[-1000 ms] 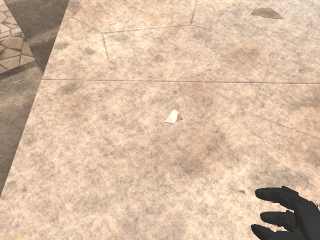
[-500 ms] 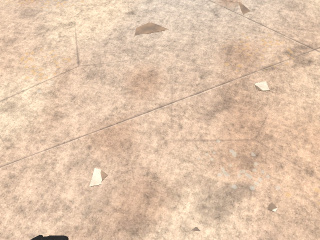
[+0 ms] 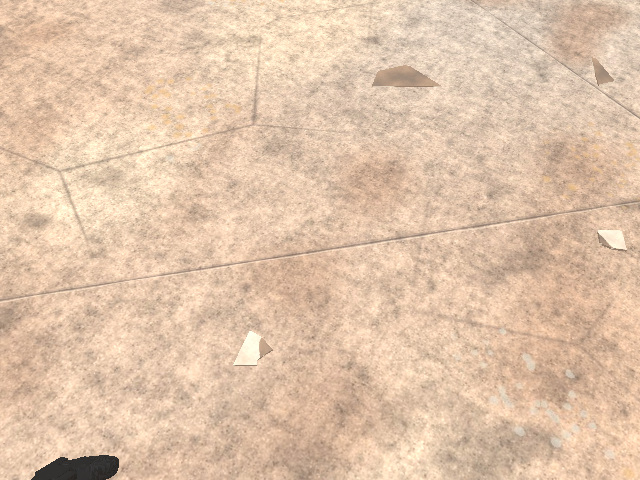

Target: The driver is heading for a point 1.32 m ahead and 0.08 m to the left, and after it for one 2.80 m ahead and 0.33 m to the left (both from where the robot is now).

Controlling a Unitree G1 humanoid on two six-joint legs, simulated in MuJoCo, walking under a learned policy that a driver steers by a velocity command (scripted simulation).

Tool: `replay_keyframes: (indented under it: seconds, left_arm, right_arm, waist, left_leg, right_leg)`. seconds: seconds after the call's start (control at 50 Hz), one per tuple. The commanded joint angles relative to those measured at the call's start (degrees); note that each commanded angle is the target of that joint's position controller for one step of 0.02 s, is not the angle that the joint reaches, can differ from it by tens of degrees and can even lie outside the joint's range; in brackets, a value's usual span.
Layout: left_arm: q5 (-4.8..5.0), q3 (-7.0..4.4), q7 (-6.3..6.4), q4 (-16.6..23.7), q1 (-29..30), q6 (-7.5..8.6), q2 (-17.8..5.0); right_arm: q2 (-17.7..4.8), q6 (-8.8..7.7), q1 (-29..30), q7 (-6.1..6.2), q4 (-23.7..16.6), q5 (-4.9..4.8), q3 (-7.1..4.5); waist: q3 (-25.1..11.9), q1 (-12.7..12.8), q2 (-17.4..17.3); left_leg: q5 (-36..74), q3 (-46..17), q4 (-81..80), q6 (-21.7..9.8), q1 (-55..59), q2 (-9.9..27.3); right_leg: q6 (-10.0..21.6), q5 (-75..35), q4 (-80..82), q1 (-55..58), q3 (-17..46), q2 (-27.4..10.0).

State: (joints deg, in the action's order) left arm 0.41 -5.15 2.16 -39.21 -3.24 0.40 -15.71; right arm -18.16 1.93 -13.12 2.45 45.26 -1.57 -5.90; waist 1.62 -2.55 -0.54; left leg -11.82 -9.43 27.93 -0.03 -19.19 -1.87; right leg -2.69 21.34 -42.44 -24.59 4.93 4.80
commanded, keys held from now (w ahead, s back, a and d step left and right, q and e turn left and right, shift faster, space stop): q+shift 0.26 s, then shift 0.22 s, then e+shift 0.52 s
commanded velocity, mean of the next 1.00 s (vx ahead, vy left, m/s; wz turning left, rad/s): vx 0.00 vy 0.00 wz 0.13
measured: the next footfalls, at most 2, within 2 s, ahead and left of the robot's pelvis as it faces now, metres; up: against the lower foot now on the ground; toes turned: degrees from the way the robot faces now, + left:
right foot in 0.06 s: +0.06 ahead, -0.12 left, +0.00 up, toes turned +10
left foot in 0.48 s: +0.00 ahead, +0.16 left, +0.00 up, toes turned +24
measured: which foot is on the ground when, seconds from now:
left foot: down 0.00-0.06, up 0.08-0.46, down 0.48-1.00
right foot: up 0.00-0.04, down 0.06-0.48, up 0.50-0.98, down 1.00-1.00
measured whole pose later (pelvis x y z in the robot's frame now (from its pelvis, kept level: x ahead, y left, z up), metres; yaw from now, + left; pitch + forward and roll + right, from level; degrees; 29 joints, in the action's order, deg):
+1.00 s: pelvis +0.00 +0.01 -0.02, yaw +3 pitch +2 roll +2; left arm 1.4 -5.8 -1.0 -34.9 -9.3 -5.1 -17.3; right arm -17.2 0.8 -6.1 0.7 40.2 -1.0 -6.1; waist 3.2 0.7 -1.2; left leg -19.2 18.4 34.2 2.1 -14.4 9.1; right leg 1.1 15.7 -36.4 -19.6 -5.3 -3.8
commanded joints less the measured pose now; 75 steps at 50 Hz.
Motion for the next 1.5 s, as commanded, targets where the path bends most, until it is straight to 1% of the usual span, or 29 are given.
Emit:
replay_keyframes:
  seconds: [0.02, 0.06, 0.08, 0.1, 0.12, 0.14, 0.2, 0.32, 0.4, 0.46, 0.48, 0.5, 0.52, 0.54, 0.56, 0.64, 0.76, 0.88, 0.96, 0.98, 1.0, 1.02, 1.04, 1.06, 1.1, 1.14, 1.26, 1.44, 1.5]
  left_arm:
    - [1.03, -1.05, -1.04, 3.02, -3.01, 1.5, -4.17]
    - [0.89, -2.31, -1.08, 1.4, -7.93, 1.41, -7.01]
    - [-0.21, -2.84, -0.31, 2.35, -7.2, 0.68, -10.03]
    - [-3.52, -2.87, -0.88, 3.38, -4.72, 0.46, -11.68]
    - [-3.58, -2.4, -0.76, 4.98, -1.84, 1.01, -9.22]
    - [-2.85, -1.59, -0.35, 5.57, 1.11, 1.21, -6.09]
    - [-1.34, -0.99, 0.95, 5.78, 1.44, 1.03, -5.38]
    - [-1.48, -2.32, 0.87, 3.76, -5.64, -0.04, -9.51]
    - [0.24, -2.93, -0.77, 3.48, -4.44, -0.06, -11.4]
    - [2.12, -2.27, -1.23, 2.25, -4.46, 0.27, -9.88]
    - [1.14, -1.25, -1.49, 0.82, -8.06, 0.58, -6.87]
    - [-2.89, 1.29, -2.3, 2.71, -8.66, 0.94, -1.31]
    - [-1.91, 0.77, -2.17, 2.0, -8.53, 0.74, -2.97]
    - [0.04, 0.02, -1.92, 1.01, -6.49, 0.07, -6.69]
    - [0.88, -0.28, -1.68, 0.52, -6.73, -0.57, -7.06]
    - [1.2, -2.12, -0.05, -1.5, -10.31, -2.63, -10.3]
    - [0.72, -1.22, -0.33, 2.46, -6.86, -3.89, -5.59]
    - [0.63, -1.01, -2.88, 6.27, -6.14, -4.33, -5.04]
    - [1.19, -2.02, -3.76, 7.27, -8.41, -5.52, -5.66]
    - [1.05, -2.72, -3.29, 6.54, -11.2, -5.45, -6.58]
    - [0.9, -4.78, -2.17, 5.74, -15.79, -5.02, -11.98]
    - [0.28, -6.18, -1.41, 7.31, -16.5, -4.34, -19.91]
    - [-1.77, -5.45, -2.51, 8.58, -16.77, -2.03, -19.0]
    - [-1.43, -4.81, -2.92, 8.0, -15.03, -0.6, -17.15]
    - [1.11, -3.57, -1.7, 8.27, -8.65, -0.47, -13.45]
    - [0.85, -2.66, -0.57, 9.96, -4.49, -1.25, -12.11]
    - [0.43, -2.35, 0.42, 9.86, -5.84, -1.69, -12.41]
    - [-0.8, -0.29, -1.21, 9.71, -3.74, -2.33, -10.4]
    - [-1.25, 2.55, -1.33, 7.89, -3.67, -1.49, -3.09]
  right_arm:
    - [-9.29, -0.07, 5.5, -0.03, -6.93, -0.62, -2.63]
    - [-6.51, 0.31, 5.7, 0.0, -8.43, -1.16, -1.92]
    - [-2.18, 0.56, 0.09, -0.37, -7.6, -0.21, -1.03]
    - [-4.92, -0.39, -0.06, -0.71, -9.8, 0.07, -1.89]
    - [-9.77, -0.76, 0.29, -0.99, -9.35, 0.42, -3.2]
    - [-11.45, -0.33, 0.07, -1.07, -8.31, 0.19, -3.91]
    - [-7.28, 1.04, 1.05, -1.46, -8.71, 0.15, -2.86]
    - [-2.58, 0.47, 8.19, -2.94, -14.39, 0.65, -0.32]
    - [-3.59, 0.74, 7.03, -3.37, -14.28, 0.63, -0.46]
    - [-3.95, 0.94, 2.51, -3.62, -12.83, 0.62, -0.99]
    - [-6.38, 0.77, 0.54, -3.11, -12.43, 0.82, -1.65]
    - [-10.71, 0.27, -0.86, -2.0, -13.86, 2.03, -1.79]
    - [-6.96, -0.9, 1.68, -2.13, -13.88, 3.67, -0.09]
    - [-2.99, -1.9, 2.31, -2.81, -12.95, 4.26, 1.05]
    - [-2.48, -2.63, 4.56, -3.03, -11.47, 3.94, 1.15]
    - [-5.71, -2.61, 8.56, -1.15, -10.8, 3.19, -0.06]
    - [-2.9, -1.73, 8.34, 1.06, -9.99, 3.21, 0.2]
    - [-6.47, -1.76, 9.05, -0.41, -9.62, 2.14, -1.67]
    - [-7.43, -1.84, 10.05, -1.77, -8.96, 0.04, -2.41]
    - [-6.45, -1.64, 8.31, -2.1, -7.75, -0.39, -2.37]
    - [-4.53, -1.65, 6.29, -2.5, -7.21, 0.39, -2.06]
    - [-1.01, -2.1, 10.25, -2.31, -11.5, 3.36, -0.78]
    - [-2.84, -2.43, 14.04, -1.81, -12.91, 3.13, -1.04]
    - [-4.72, -2.56, 16.04, -1.51, -13.35, 1.64, -1.44]
    - [-5.59, -2.89, 14.53, -0.44, -12.2, 2.15, -1.82]
    - [-5.97, -2.81, 11.76, -0.43, -11.18, 2.71, -2.1]
    - [-3.33, -2.54, 10.15, -0.78, -9.43, 2.01, -0.71]
    - [-4.06, -3.51, 9.79, -2.1, -10.36, 1.35, -0.11]
    - [-0.76, -4.28, 5.57, -3.34, -8.74, 2.28, 1.53]
  waist:
    - [-9.46, 3.26, -11.53]
    - [-10.04, 4.53, -8.49]
    - [-12.26, 1.02, 5.1]
    - [-9.61, -0.53, 16.58]
    - [-7.49, -1.0, 12.1]
    - [-5.87, -1.5, 8.12]
    - [-3.18, 0.02, 6.77]
    - [-6.3, 4.6, 7.49]
    - [-7.0, 3.72, 10.32]
    - [-7.65, 0.72, 9.92]
    - [-9.45, 0.9, 4.13]
    - [-13.48, 2.7, -13.6]
    - [-16.66, 1.83, -13.54]
    - [-14.33, 0.29, -8.74]
    - [-10.51, 1.73, -8.8]
    - [-5.96, 3.32, -8.88]
    - [-4.11, 1.67, -6.74]
    - [-5.04, 1.96, -6.95]
    - [-6.49, 4.47, -6.8]
    - [-7.15, 5.77, -4.52]
    - [-7.77, 7.01, 5.56]
    - [-6.5, 5.4, 22.77]
    - [-14.84, 8.18, 15.63]
    - [-12.69, 7.64, 9.94]
    - [-7.08, 3.6, 5.19]
    - [-7.56, 1.17, 5.94]
    - [-8.75, 2.47, 7.16]
    - [-7.33, 4.43, 9.92]
    - [-8.57, 1.58, 7.42]
  left_leg:
    - [16.17, -17.91, -5.37, -9.77, 8.78, 9.91]
    - [2.88, -16.34, -0.69, -5.58, 0.31, 5.79]
    - [-16.98, -7.47, 13.44, -2.02, -8.6, -0.79]
    - [-25.02, -1.63, 24.53, 0.44, -19.27, -3.61]
    - [-21.5, -0.45, 34.41, 2.13, -19.97, 1.55]
    - [-17.1, 1.06, 38.02, 3.11, -19.8, 2.63]
    - [-8.74, 4.84, 43.89, 5.81, -22.03, 4.81]
    - [-9.1, 8.4, 28.29, 6.52, -18.29, 6.53]
    - [-9.49, 12.06, 16.08, 3.95, -7.77, 3.56]
    - [2.19, 13.16, -3.61, -0.43, 5.45, 0.98]
    - [13.94, 8.78, -7.14, -2.03, 15.56, 3.35]
    - [43.39, -11.09, -4.15, -7.66, 29.43, 20.72]
    - [43.91, -12.49, -4.05, -18.11, 21.64, 27.57]
    - [36.69, -6.73, -5.56, -17.65, 17.46, 22.83]
    - [29.81, -2.19, -6.15, -14.66, 15.35, 19.23]
    - [26.19, 4.82, -9.11, -13.34, 9.36, 18.44]
    - [11.07, 8.88, -11.97, -12.96, 13.72, 20.86]
    - [17.58, 14.43, -9.65, -12.51, 13.27, 23.5]
    - [18.75, 18.47, -2.08, -7.38, 13.6, 23.74]
    - [15.77, 21.08, 3.74, -4.33, 10.68, 21.43]
    - [6.74, 24.79, 17.46, 0.21, 0.87, 15.75]
    - [-28.25, 23.97, 37.29, 5.8, -21.84, 5.94]
    - [-31.24, 9.42, 46.64, 5.99, -25.01, 2.94]
    - [-26.14, 6.48, 47.93, 4.7, -26.78, 3.71]
    - [-14.95, 4.38, 42.37, 2.96, -27.68, 5.13]
    - [-8.91, 4.56, 40.33, 3.21, -22.07, 3.47]
    - [-3.29, 4.4, 26.33, 5.47, -17.77, 0.88]
    - [-9.44, 6.1, 13.91, 3.68, -7.12, 1.81]
    - [11.68, 5.15, -6.36, 1.5, 9.3, 4.52]
  right_leg:
    - [-0.21, -3.77, 13.78, 5.89, -0.22, 0.87]
    - [2.19, -13.3, 25.13, 19.47, 1.34, -4.98]
    - [7.52, -19.73, 24.89, 27.29, 12.82, -18.61]
    - [15.93, -26.55, 26.55, 22.41, 26.17, -28.82]
    - [17.94, -27.16, 27.01, 20.27, 22.91, -29.39]
    - [15.71, -24.98, 26.2, 18.01, 15.37, -25.03]
    - [13.68, -25.45, 25.76, 16.24, 2.83, -19.02]
    - [16.73, -32.09, 24.64, 22.06, -2.64, -21.65]
    - [15.44, -32.94, 22.15, 19.26, -5.29, -22.2]
    - [10.53, -28.83, 14.55, 16.26, -7.39, -20.73]
    - [6.15, -22.25, 8.0, 10.02, -11.08, -17.9]
    - [0.21, 11.71, -7.8, -5.99, -14.06, -12.35]
    - [-1.79, 19.12, -14.65, -7.5, -6.23, -10.87]
    - [-2.0, 16.91, -16.59, -5.19, -3.35, -11.68]
    - [-1.73, 14.47, -15.98, -6.11, -2.54, -11.29]
    - [-3.08, 4.93, -25.59, -6.56, -2.75, -7.78]
    - [-4.01, -0.45, -18.79, -12.03, -4.19, -11.02]
    - [-0.6, 1.27, -6.8, -4.2, -9.05, -11.04]
    - [3.45, -2.98, 5.61, 4.25, -12.23, -8.65]
    - [5.35, -8.85, 11.7, 10.57, -11.95, -6.77]
    - [9.19, -28.7, 17.25, 21.29, -3.11, -9.69]
    - [18.81, -53.4, 16.99, 31.37, 20.83, -23.3]
    - [26.63, -47.65, 20.01, 29.17, 28.61, -28.23]
    - [24.7, -38.27, 21.9, 28.08, 23.82, -25.51]
    - [18.19, -29.18, 22.03, 23.54, 17.75, -19.96]
    - [16.38, -31.48, 21.98, 18.4, 14.72, -17.03]
    - [14.98, -26.91, 20.04, 17.81, 14.67, -14.17]
    - [15.72, -33.79, 14.83, 14.78, 20.41, -14.39]
    - [10.29, -24.91, 14.6, 11.39, 14.98, -10.71]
